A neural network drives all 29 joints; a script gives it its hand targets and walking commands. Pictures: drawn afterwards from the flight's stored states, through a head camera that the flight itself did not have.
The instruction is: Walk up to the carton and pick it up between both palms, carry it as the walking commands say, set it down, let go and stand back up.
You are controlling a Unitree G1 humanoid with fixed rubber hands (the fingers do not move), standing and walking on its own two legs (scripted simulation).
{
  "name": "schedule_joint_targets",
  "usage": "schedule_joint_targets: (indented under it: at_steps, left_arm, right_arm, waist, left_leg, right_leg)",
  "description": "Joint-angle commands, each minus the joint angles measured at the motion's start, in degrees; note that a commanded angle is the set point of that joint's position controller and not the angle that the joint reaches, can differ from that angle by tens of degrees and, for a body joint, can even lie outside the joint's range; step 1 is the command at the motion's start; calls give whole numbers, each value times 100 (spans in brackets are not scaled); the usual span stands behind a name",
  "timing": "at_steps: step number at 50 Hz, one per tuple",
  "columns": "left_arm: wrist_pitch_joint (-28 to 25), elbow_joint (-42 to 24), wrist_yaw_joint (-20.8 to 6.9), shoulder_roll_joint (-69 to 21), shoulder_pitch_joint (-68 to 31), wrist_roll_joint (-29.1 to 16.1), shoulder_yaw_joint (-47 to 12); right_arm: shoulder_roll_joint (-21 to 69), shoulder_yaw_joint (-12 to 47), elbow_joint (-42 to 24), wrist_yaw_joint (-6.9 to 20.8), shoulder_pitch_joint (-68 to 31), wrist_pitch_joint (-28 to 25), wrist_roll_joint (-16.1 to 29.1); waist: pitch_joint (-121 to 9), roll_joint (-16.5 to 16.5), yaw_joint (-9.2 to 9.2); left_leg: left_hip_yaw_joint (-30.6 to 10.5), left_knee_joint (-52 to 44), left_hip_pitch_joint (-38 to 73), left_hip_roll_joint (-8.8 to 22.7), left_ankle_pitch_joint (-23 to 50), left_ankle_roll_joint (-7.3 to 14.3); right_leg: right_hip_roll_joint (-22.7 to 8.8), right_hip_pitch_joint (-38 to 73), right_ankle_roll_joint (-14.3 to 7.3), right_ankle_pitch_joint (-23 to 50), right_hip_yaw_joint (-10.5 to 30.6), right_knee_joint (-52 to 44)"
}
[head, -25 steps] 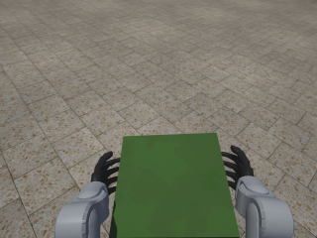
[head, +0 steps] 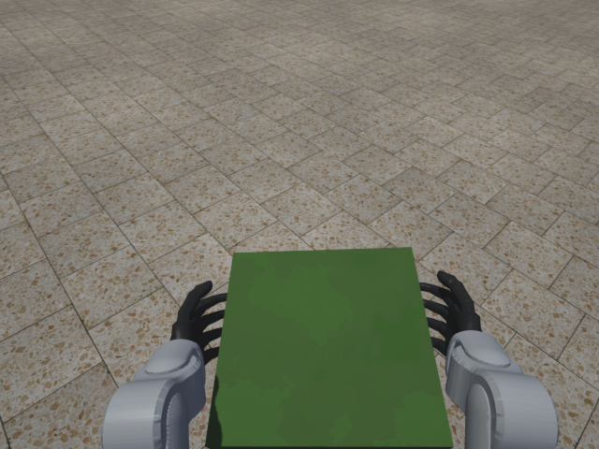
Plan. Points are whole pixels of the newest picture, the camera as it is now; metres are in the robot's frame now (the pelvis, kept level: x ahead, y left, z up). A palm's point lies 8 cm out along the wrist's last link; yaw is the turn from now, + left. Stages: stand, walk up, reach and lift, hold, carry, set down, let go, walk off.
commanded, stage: carry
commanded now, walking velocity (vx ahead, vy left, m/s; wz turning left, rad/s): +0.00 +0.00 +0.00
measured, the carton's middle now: (325, 368) +0.25 -0.01 +0.02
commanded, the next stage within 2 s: none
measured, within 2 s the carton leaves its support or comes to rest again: neither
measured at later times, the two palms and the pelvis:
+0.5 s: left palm (106, 380) +0.19 +0.21 +0.11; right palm (420, 405) +0.17 -0.08 +0.13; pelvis -0.05 +0.09 +0.01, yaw -5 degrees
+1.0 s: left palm (6, 424) +0.15 +0.28 +0.12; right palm (350, 443) +0.13 -0.02 +0.14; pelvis -0.09 +0.15 +0.02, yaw -4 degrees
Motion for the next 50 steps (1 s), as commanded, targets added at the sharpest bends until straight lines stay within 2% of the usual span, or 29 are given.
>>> schedule_joint_targets:
  at_steps: [1, 3, 4, 8, 12, 15, 16, 17, 18, 19, 20, 22, 24, 26, 27, 28, 29, 32, 33, 34, 35, 37, 38, 40, 41, 43, 45, 48, 50]
  left_arm:
    - [-225, -1331, -719, -4851, -3216, -1740, -3994]
    - [-195, -1243, -719, -4796, -3107, -1755, -3986]
    - [-160, -1095, -673, -4720, -3067, -1691, -3891]
    - [-148, -974, -694, -4703, -2942, -1723, -3801]
    - [-179, -880, -698, -4804, -2755, -1648, -3687]
    - [-261, -965, -728, -4882, -2631, -1695, -3671]
    - [-242, -1169, -740, -4756, -2755, -1723, -3717]
    - [-270, -1125, -739, -4834, -2584, -1702, -3709]
    - [-272, -1034, -744, -4787, -2463, -1688, -3620]
    - [-255, -875, -761, -4695, -2211, -1611, -3532]
    - [-210, -693, -788, -4744, -2288, -1636, -3526]
    - [-135, -856, -782, -4603, -2499, -1652, -3594]
    - [-41, -834, -735, -4541, -2838, -1585, -3596]
    - [78, -625, -645, -4224, -2723, -1434, -3449]
    - [145, -474, -624, -4171, -2740, -1365, -3431]
    - [132, -503, -618, -4250, -2697, -1414, -3488]
    - [109, -728, -631, -4271, -3018, -1466, -3570]
    - [64, -641, -652, -4343, -2539, -1612, -3475]
    - [43, -505, -686, -4409, -2512, -1655, -3375]
    - [-44, -683, -692, -4464, -2644, -1686, -3344]
    - [-58, -647, -682, -4530, -2624, -1628, -3399]
    - [-44, -429, -716, -4168, -2771, -1445, -3321]
    - [27, -757, -708, -4295, -2990, -1549, -3519]
    - [110, -550, -648, -4117, -3052, -1450, -3404]
    - [112, -547, -630, -4083, -3022, -1389, -3331]
    - [152, -507, -572, -4123, -3019, -1420, -3413]
    - [84, -755, -593, -4289, -3370, -1543, -3607]
    - [-82, -354, -651, -4248, -3162, -1462, -3321]
    - [-69, -656, -614, -4554, -2696, -1597, -3498]
  right_arm:
    - [5192, 3470, -559, 902, -2057, -86, 2185]
    - [5166, 3449, -445, 937, -1920, -68, 2163]
    - [5104, 3371, -321, 923, -1904, -45, 2143]
    - [5056, 3456, -489, 889, -1942, -59, 2113]
    - [5104, 3592, -577, 878, -1936, -76, 2156]
    - [5266, 3757, -877, 849, -2108, -147, 2291]
    - [5253, 3719, -728, 833, -2025, -101, 2237]
    - [5264, 3838, -1028, 833, -2251, -139, 2312]
    - [5199, 3884, -1136, 812, -2310, -116, 2293]
    - [5084, 3976, -1097, 822, -2167, -76, 2299]
    - [4964, 3986, -1015, 781, -2277, -29, 2229]
    - [4899, 3845, -802, 788, -1985, 42, 2160]
    - [4787, 3667, -741, 792, -2274, 112, 2157]
    - [4418, 3394, -485, 793, -2148, 218, 2085]
    - [4312, 3338, -429, 805, -2340, 280, 2097]
    - [4465, 3354, -340, 815, -2284, 297, 2113]
    - [4584, 3360, -347, 838, -2447, 284, 2095]
    - [4950, 3517, -333, 786, -1987, 201, 2066]
    - [4927, 3532, -369, 767, -2024, 170, 2044]
    - [5011, 3620, -324, 757, -2148, 122, 2114]
    - [4929, 3645, -508, 753, -2262, 120, 2167]
    - [4708, 3407, -137, 767, -2215, 94, 2032]
    - [4788, 3545, -399, 765, -2212, 123, 2118]
    - [4549, 3410, -138, 802, -2312, 189, 2118]
    - [4456, 3329, -232, 810, -2406, 216, 2115]
    - [4427, 3235, -101, 799, -2294, 276, 2034]
    - [4682, 3280, -183, 842, -2396, 190, 2070]
    - [4737, 3147, 108, 833, -2287, 14, 1899]
    - [4942, 3480, -578, 795, -2325, 1, 2124]
  waist:
    - [-1239, 1295, 4]
    - [-1234, 1023, 20]
    - [-1243, 1079, -5]
    - [-1840, 795, -28]
    - [-1866, 933, -18]
    - [-2064, 738, 56]
    - [-2065, 981, 105]
    - [-2225, 746, 181]
    - [-2143, 34, 215]
    - [-2079, -856, 186]
    - [-1686, -1466, 92]
    - [-1729, -965, -81]
    - [-1127, -28, -133]
    - [-622, 1170, -22]
    - [-276, 1522, 99]
    - [-589, 1686, 208]
    - [-591, 1633, 259]
    - [-1676, 704, 315]
    - [-1826, -279, 289]
    - [-1970, -1300, 209]
    - [-1780, -1498, 166]
    - [-1439, -1106, -71]
    - [-913, -715, -264]
    - [-84, 1073, -132]
    - [-338, 1475, -38]
    - [-346, 997, 82]
    - [-490, 865, 89]
    - [-1364, 568, 34]
    - [-1756, 591, 43]
  left_leg:
    - [-1583, -2337, 928, 1326, -1335, 360]
    - [-1430, -2322, 1009, 1187, -994, 217]
    - [-1465, -2242, 1198, 1258, -558, 377]
    - [-2055, -2261, 2203, 1565, 1424, 261]
    - [-1559, -2498, 1763, 1498, 722, 251]
    - [-1074, -2774, 1453, 1319, -101, -18]
    - [-744, -3023, 1246, 1021, -627, -411]
    - [-289, -2995, 1204, 717, -334, -825]
    - [116, -2633, 830, 402, -27, -1181]
    - [394, -1530, 761, 103, 124, -1151]
    - [-7, -502, 958, 267, -326, -716]
    - [-220, 96, 1678, 376, -103, -337]
    - [-433, -806, 1418, 409, -253, -77]
    - [-2094, -3519, -247, 1375, -3243, -46]
    - [-2186, -4315, -611, 1522, -3835, -452]
    - [-1627, -4410, -651, 1414, -3559, -664]
    - [-1355, -4555, -543, 1224, -3115, -1099]
    - [39, -3519, 870, 464, -419, -1764]
    - [261, -2438, 1356, 115, -88, -1610]
    - [-81, -813, 1379, 129, -291, -1098]
    - [-242, 283, 1358, 125, -515, -917]
    - [-521, 1491, 2136, 310, -649, -529]
    - [-688, 293, 2008, 581, -372, -235]
    - [-1272, -2267, 614, 675, -1464, -152]
    - [-2455, -3183, 133, 1322, -2537, 55]
    - [-2809, -3733, 56, 1535, -2909, -150]
    - [-2275, -3445, 550, 1353, -2093, -315]
    - [-1666, -2982, 1909, 1133, 271, -307]
    - [-1676, -2736, 2543, 1085, 1742, -450]
  right_leg:
    - [473, -996, -366, 44, 65, 1661]
    - [521, -677, -338, 300, -9, 1573]
    - [473, -787, -328, 213, -3, 1296]
    - [750, -400, -333, -51, 97, 124]
    - [838, 271, -445, 321, -93, -1144]
    - [975, 1220, -527, 951, -485, -2483]
    - [1066, 1709, -624, 985, -664, -2893]
    - [853, 2118, -728, 1180, -512, -3230]
    - [516, 2419, -877, 602, 1, -3653]
    - [-100, 2034, -1104, 151, 922, -3816]
    - [-624, 806, -1187, -24, 1520, -3812]
    - [-434, -377, -1052, -12, 847, -3516]
    - [131, -829, -828, -131, 368, -2766]
    - [1205, 41, -584, 141, -310, -944]
    - [1334, 269, -573, 287, -463, -432]
    - [1308, 730, -718, 382, -575, -234]
    - [1351, 903, -773, 382, -661, -440]
    - [1494, 2434, -955, 252, -1164, -3367]
    - [1260, 2523, -1033, 677, -775, -4159]
    - [259, 2243, -1205, 1181, 731, -3891]
    - [-515, 1241, -1549, 857, 1516, -3916]
    - [-821, -970, -1474, -58, 1024, -3810]
    - [-484, -1395, -1143, -316, 672, -3317]
    - [601, -597, -828, 202, 35, -1790]
    - [999, -292, -656, 394, 6, -847]
    - [1086, -176, -618, 771, 205, -50]
    - [947, -206, -678, 725, 251, -365]
    - [1034, 149, -818, 496, 38, -1357]
    - [1215, 333, -791, 403, -26, -1914]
